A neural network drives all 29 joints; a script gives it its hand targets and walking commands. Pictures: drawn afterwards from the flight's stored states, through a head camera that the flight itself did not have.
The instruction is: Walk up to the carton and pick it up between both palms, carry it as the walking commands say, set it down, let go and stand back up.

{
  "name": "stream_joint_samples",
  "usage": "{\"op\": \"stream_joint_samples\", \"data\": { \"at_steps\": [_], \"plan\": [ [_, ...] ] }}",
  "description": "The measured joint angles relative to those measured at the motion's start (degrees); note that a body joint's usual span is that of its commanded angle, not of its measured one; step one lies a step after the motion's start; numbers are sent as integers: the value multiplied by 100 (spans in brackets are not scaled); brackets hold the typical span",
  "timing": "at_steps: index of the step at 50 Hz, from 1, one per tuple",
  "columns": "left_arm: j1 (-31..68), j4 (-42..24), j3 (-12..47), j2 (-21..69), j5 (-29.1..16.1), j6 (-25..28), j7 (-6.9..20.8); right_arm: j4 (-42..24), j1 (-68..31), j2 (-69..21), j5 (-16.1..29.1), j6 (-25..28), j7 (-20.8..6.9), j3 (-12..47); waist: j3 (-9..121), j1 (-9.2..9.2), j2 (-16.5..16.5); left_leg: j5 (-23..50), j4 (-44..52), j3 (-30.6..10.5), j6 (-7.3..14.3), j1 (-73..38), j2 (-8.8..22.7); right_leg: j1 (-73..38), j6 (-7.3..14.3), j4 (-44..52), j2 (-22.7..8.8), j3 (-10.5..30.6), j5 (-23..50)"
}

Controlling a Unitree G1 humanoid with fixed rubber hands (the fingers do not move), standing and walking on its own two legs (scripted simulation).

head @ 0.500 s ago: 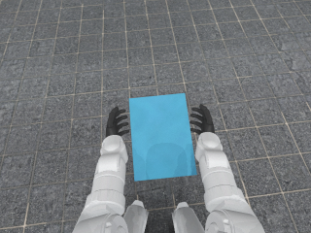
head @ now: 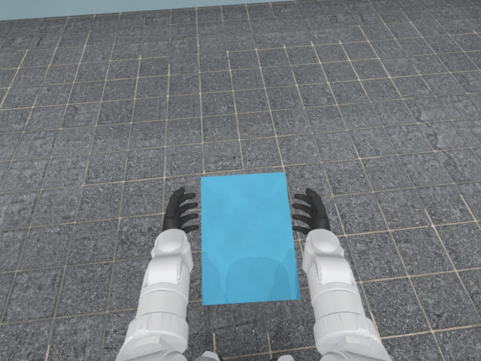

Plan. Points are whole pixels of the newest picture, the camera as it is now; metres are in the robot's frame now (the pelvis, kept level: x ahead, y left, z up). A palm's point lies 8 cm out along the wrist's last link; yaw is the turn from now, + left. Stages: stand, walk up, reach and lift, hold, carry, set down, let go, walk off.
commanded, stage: reach and lift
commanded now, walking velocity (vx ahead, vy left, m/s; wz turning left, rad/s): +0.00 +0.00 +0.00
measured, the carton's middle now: (246, 240) +0.37 +0.02 -0.12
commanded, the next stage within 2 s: none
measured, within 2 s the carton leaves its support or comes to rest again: neither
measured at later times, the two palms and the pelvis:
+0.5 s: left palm (161, 218) +0.33 +0.15 +0.06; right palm (329, 221) +0.34 -0.11 +0.05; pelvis +0.02 +0.00 +0.03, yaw +0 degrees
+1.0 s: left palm (158, 217) +0.31 +0.14 +0.09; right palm (342, 218) +0.32 -0.11 +0.09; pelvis +0.00 +0.00 +0.03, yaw +1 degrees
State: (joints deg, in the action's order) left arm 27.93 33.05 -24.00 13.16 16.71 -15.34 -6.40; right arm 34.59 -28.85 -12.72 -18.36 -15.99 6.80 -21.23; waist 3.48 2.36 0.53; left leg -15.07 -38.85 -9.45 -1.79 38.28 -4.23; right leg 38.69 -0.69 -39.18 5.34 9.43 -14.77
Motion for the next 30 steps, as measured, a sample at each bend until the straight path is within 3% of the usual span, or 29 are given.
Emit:
{"op": "stream_joint_samples", "data": {
  "at_steps": [16,30],
  "plan": [
    [-312,-91,410,-118,32,-805,19,-236,435,92,16,-814,-129,348,-1,-6,38,230,986,-11,67,-1685,53,-1684,22,959,-122,17,195],
    [-312,-453,509,-121,104,-1781,37,-565,471,108,117,-1773,-81,596,-89,-28,22,321,1334,-56,55,-2676,129,-2721,64,1388,-124,-45,324]
  ]
}}
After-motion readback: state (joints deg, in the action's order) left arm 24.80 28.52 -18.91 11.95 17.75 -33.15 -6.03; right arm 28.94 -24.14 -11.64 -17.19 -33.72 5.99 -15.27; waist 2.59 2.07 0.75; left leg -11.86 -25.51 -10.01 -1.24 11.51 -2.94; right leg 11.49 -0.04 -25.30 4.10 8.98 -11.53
